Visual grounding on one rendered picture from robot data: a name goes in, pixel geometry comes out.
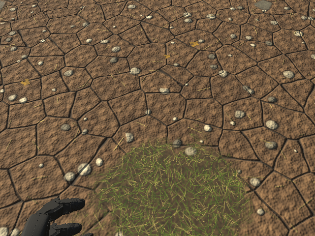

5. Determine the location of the robot left hand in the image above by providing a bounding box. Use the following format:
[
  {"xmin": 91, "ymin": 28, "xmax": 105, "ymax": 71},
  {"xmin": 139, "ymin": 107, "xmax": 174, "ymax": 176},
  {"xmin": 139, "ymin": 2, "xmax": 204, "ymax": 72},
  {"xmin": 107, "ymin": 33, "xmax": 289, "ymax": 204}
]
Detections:
[{"xmin": 21, "ymin": 198, "xmax": 94, "ymax": 236}]

